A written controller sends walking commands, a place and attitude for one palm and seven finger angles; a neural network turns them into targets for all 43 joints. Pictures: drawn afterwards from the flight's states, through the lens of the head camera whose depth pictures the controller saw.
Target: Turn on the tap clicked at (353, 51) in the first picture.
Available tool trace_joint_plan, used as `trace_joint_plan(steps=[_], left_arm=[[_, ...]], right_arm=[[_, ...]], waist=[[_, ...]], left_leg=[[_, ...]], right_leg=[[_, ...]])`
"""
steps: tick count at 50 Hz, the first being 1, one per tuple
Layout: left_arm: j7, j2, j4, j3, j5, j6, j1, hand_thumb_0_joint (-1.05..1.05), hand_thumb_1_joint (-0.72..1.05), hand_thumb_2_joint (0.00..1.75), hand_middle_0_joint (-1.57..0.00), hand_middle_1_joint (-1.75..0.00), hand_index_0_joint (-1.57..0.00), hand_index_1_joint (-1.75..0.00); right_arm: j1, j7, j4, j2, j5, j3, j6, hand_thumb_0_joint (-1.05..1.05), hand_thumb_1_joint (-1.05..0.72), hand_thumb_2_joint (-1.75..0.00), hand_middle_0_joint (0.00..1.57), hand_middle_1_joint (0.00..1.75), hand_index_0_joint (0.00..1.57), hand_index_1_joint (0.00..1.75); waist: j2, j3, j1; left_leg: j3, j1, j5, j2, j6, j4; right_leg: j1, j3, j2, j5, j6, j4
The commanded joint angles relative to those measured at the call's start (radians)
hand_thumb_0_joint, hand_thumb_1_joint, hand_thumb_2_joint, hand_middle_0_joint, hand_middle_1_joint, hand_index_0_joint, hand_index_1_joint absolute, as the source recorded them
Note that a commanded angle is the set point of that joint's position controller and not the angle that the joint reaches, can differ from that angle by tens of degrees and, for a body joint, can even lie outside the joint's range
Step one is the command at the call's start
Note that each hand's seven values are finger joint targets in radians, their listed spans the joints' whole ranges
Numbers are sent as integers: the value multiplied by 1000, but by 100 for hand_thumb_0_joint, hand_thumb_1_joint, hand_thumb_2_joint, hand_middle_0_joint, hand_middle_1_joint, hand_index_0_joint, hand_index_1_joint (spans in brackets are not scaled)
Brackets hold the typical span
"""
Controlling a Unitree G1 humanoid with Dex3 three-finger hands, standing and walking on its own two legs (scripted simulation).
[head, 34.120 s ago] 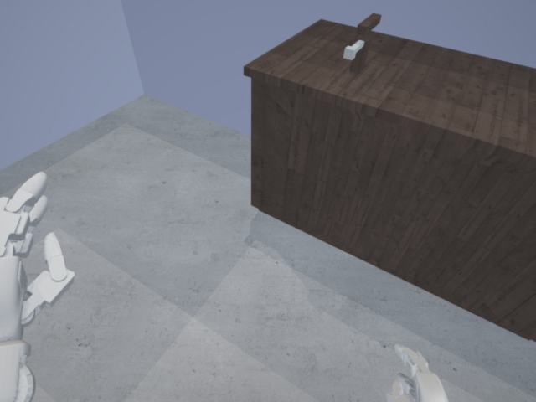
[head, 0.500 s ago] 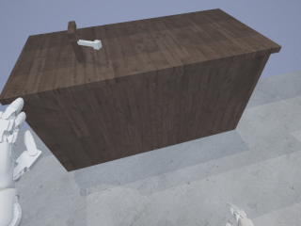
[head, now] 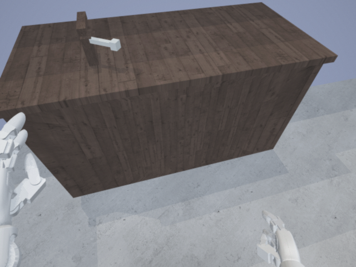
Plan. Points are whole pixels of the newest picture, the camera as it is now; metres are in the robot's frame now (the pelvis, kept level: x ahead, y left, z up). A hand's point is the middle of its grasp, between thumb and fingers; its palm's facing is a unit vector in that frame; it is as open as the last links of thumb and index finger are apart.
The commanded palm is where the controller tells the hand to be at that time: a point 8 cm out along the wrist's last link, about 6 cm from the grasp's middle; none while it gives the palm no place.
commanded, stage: take the last steps up to it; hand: left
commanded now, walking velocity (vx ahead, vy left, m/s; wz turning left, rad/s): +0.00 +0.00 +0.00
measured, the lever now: (115, 44) +0.75 +0.27 +0.11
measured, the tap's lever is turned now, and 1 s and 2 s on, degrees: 55 55 55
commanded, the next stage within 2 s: come to a stop and stand still in 0.92 s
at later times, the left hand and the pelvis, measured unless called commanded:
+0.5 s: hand (75, 142) +0.30 +0.22 +0.16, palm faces +0.38 -0.85 -0.37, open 7.4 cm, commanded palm +0.24 +0.26 +0.17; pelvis +0.07 -0.01 -0.01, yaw -1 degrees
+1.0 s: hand (113, 97) +0.43 +0.18 +0.15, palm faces +0.34 -0.83 -0.44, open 7.4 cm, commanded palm +0.37 +0.23 +0.17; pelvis +0.19 -0.04 -0.01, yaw -4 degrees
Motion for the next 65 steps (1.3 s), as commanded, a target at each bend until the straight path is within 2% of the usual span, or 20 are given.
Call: trace_joint_plan(steps=[1,9,14,16,18,19,22,27,28,30,32,39,40,42,45,52,55,57,61,65], left_arm=[[20,156,-201,110,-4,-59,-38,0,90,90,-20,-30,-20,-30],[32,158,-213,98,8,-37,-145,0,90,90,-20,-30,-20,-30],[35,159,-181,99,16,-31,-133,0,90,90,-20,-30,-20,-30],[35,162,-169,109,9,-36,-106,0,90,90,-20,-30,-20,-30],[30,182,-194,118,-4,-47,-107,0,90,90,-20,-30,-20,-30],[27,191,-223,128,-7,-62,-123,0,90,90,-20,-30,-20,-30],[32,199,-220,166,2,-99,-62,0,90,90,-20,-30,-20,-30],[27,167,-209,140,-17,-101,-67,0,90,90,-20,-30,-20,-30],[25,173,-209,147,-22,-100,-54,0,90,90,-20,-30,-20,-30],[21,154,-241,123,-28,-95,-64,0,90,90,-20,-30,-20,-30],[18,217,-247,154,-3,-79,-123,0,90,90,-20,-30,-20,-30],[22,189,-213,172,-4,-54,34,0,90,90,-20,-30,-20,-30],[21,174,-203,161,-4,-55,24,0,90,90,-20,-30,-20,-30],[23,223,-207,193,-5,-57,-34,0,90,90,-20,-30,-20,-30],[17,207,-236,193,-8,-77,-26,0,90,90,-20,-30,-20,-30],[30,167,-240,151,-6,-100,-30,0,90,90,-20,-30,-20,-30],[22,169,-284,142,-13,-88,19,0,90,90,-20,-30,-20,-30],[23,200,-283,156,12,-80,7,0,90,90,-20,-30,-20,-30],[28,206,-300,171,12,-66,43,0,90,90,-20,-30,-20,-30],[18,198,-257,178,-17,-50,100,0,90,90,-20,-30,-20,-30]], right_arm=[[-72,-9,-151,-115,-1,-49,-44,0,-90,-90,20,30,20,30],[-82,-26,-144,-120,0,-37,-32,0,-90,-90,20,30,20,30],[-74,-25,-128,-116,-2,-37,-44,0,-90,-90,20,30,20,30],[-66,-20,-125,-113,-2,-46,-41,0,-90,-90,20,30,20,30],[-57,-5,-128,-96,16,-56,-37,0,-90,-90,20,30,20,30],[-71,2,-132,-97,21,-63,-39,0,-90,-90,20,30,20,30],[-60,7,-121,-77,6,-48,-28,0,-90,-90,20,30,20,30],[-56,-2,-127,-95,4,-57,-15,0,-90,-90,20,30,20,30],[-48,-7,-133,-110,7,-69,-15,0,-90,-90,20,30,20,30],[-51,-7,-153,-137,22,-75,-12,0,-90,-90,20,30,20,30],[-56,-5,-136,-108,6,-55,-35,0,-90,-90,20,30,20,30],[-61,1,-146,-119,15,-53,-61,0,-90,-90,20,30,20,30],[-64,-1,-147,-112,14,-54,-57,0,-90,-90,20,30,20,30],[-61,5,-156,-87,18,-53,-53,0,-90,-90,20,30,20,30],[-52,13,-123,-81,19,-52,-42,0,-90,-90,20,30,20,30],[-73,-4,-136,-82,3,-56,-14,0,-90,-90,20,30,20,30],[-46,-1,-162,-123,26,-82,-13,0,-90,-90,20,30,20,30],[-30,6,-155,-103,8,-69,-23,0,-90,-90,20,30,20,30],[-27,12,-161,-117,12,-66,-39,0,-90,-90,20,30,20,30],[-54,6,-193,-106,27,-57,-10,0,-90,-90,20,30,20,30]], waist=[[37,-165,-8],[150,-77,-22],[109,-68,-19],[-13,-95,-14],[-228,-129,-12],[-163,-141,-2],[-65,-143,-9],[-54,-133,-29],[3,-149,-35],[249,-175,-40],[200,-67,-38],[154,-123,-4],[52,-118,1],[-315,-136,-4],[-125,-138,-17],[-87,-181,-16],[143,-226,-7],[228,-187,-10],[174,-233,-14],[-106,-244,-19]], left_leg=[[-92,17,167,86,7,-83],[-220,-50,-422,188,77,-221],[-188,-60,-258,200,93,-118],[-75,-148,-136,125,60,79],[42,-365,-182,1,-3,422],[-6,-464,-318,7,-12,539],[-18,-405,-267,51,-11,454],[102,13,59,10,0,61],[28,142,84,52,36,17],[-424,289,89,344,193,-141],[-515,182,84,411,265,-198],[-35,-63,-26,213,87,-13],[21,-145,-82,165,61,127],[73,-409,-323,4,-5,546],[-39,-440,-304,63,-27,618],[119,-10,119,-12,-7,9],[-169,267,746,233,111,7],[-205,294,1030,280,132,-5],[-60,240,889,210,41,77],[45,-97,190,52,-26,224]], right_leg=[[80,108,-93,211,28,-51],[-69,18,-22,-153,18,107],[-52,3,-32,-113,8,89],[51,176,-109,-43,-54,15],[250,527,-324,137,-185,-105],[339,566,-380,321,-237,-96],[318,363,-336,576,-209,-23],[68,143,-197,302,-89,75],[-36,113,-158,224,-51,184],[-314,19,-3,-351,38,531],[-424,107,-88,-354,31,657],[34,-91,-37,-109,41,114],[112,-24,-66,-76,18,20],[210,547,-398,-6,-158,-150],[264,390,-407,493,-192,-56],[175,54,-236,509,-40,87],[-90,5,-102,-5,66,259],[-177,15,-63,-272,62,266],[-19,10,-69,49,44,28],[245,165,-236,967,-7,50]])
